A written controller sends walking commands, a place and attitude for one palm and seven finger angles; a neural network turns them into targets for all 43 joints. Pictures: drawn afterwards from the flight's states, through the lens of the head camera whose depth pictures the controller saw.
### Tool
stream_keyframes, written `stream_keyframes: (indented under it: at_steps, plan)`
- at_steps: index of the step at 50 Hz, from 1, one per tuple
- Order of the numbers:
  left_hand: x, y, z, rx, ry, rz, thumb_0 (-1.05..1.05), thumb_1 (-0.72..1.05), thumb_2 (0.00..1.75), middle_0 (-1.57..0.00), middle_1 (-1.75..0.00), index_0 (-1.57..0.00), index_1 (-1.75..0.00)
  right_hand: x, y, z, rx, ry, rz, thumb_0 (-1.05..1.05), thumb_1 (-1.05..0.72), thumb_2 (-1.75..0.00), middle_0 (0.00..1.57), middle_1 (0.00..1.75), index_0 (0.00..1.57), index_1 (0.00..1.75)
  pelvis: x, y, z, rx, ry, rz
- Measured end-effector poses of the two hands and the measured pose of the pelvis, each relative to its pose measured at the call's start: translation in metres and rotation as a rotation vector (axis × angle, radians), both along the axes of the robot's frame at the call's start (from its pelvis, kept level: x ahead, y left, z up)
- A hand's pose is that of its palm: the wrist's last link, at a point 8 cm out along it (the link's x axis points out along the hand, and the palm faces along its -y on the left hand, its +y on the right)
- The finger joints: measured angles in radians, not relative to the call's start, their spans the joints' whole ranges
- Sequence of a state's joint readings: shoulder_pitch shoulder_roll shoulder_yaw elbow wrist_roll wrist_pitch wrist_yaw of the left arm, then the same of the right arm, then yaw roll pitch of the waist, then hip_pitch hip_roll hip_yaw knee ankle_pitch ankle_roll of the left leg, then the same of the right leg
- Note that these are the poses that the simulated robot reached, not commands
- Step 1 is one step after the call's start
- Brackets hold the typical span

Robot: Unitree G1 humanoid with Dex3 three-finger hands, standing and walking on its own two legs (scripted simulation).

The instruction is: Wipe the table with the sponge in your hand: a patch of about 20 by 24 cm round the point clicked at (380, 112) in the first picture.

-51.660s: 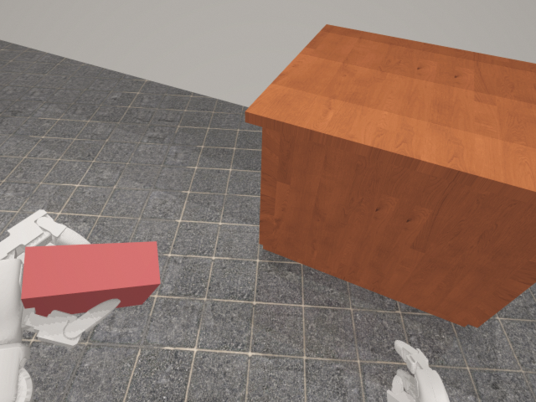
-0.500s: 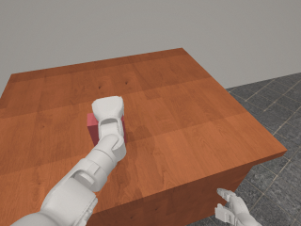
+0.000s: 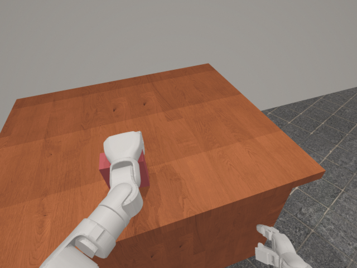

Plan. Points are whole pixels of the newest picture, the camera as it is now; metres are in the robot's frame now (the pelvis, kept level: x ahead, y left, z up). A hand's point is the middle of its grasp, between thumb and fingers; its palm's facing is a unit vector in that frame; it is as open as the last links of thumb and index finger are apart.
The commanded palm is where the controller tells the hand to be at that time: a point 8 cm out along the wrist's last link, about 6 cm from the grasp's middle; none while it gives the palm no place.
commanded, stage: wipe back along the third lane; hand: left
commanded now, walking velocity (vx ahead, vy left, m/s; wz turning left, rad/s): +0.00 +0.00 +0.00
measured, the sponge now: (127, 175) +0.35 +0.18 +0.03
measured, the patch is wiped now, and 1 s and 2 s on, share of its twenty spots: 1.00 1.00 1.00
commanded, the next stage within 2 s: slide back across to the middle lane in 0.78 s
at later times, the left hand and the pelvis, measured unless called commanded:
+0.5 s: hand (132, 169) +0.32 +0.15 +0.08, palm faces +0.07 -0.07 -1.00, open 9.3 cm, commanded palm +0.27 +0.13 +0.11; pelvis +0.01 -0.01 +0.00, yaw +0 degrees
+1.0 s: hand (131, 172) +0.31 +0.15 +0.08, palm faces +0.10 -0.13 -0.99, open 9.3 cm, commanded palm +0.26 +0.15 +0.12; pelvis +0.00 +0.00 +0.00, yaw -1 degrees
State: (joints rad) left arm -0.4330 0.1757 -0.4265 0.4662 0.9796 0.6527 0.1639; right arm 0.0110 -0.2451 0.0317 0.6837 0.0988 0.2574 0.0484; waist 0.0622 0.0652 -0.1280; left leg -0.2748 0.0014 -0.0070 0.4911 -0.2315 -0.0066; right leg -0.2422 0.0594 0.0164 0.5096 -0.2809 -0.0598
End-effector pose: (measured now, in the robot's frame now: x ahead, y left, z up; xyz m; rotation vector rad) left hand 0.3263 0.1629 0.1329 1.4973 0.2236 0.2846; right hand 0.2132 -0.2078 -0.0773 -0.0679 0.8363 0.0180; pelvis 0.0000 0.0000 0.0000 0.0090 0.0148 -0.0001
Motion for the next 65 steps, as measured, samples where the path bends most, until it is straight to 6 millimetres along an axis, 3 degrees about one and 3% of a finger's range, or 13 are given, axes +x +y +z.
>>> stream_keyframes:
  at_steps: [17,28,46,65]
  plan:
    - [-0.017,-0.009,-0.002,0.001,-0.008,-0.014,0.00,-0.44,1.08,-0.75,-1.51,-0.78,-1.47,0.004,-0.017,0.004,0.005,-0.050,-0.008,0.01,-0.91,-0.90,0.19,0.30,0.20,0.30,-0.001,-0.011,0.000,0.005,-0.017,-0.005]
    - [-0.033,-0.015,-0.002,-0.023,-0.035,-0.038,0.02,-0.43,1.07,-0.73,-1.52,-0.77,-1.48,0.023,-0.008,0.010,0.036,-0.081,0.031,0.01,-0.91,-0.90,0.19,0.30,0.20,0.30,0.007,-0.009,0.000,0.005,-0.030,-0.008]
    - [-0.038,-0.012,-0.004,-0.053,-0.055,-0.051,0.02,-0.43,1.07,-0.74,-1.52,-0.78,-1.47,0.019,-0.001,0.011,0.031,-0.084,0.029,0.01,-0.91,-0.90,0.19,0.30,0.18,0.29,0.001,-0.003,-0.002,0.005,-0.026,-0.013]
    - [-0.054,0.016,0.007,-0.140,-0.069,-0.026,0.01,-0.45,1.07,-0.77,-1.49,-0.81,-1.44,0.017,-0.004,0.020,-0.009,-0.123,0.007,0.01,-0.91,-0.90,0.19,0.30,0.20,0.30,0.000,-0.004,0.000,0.002,-0.060,-0.029]
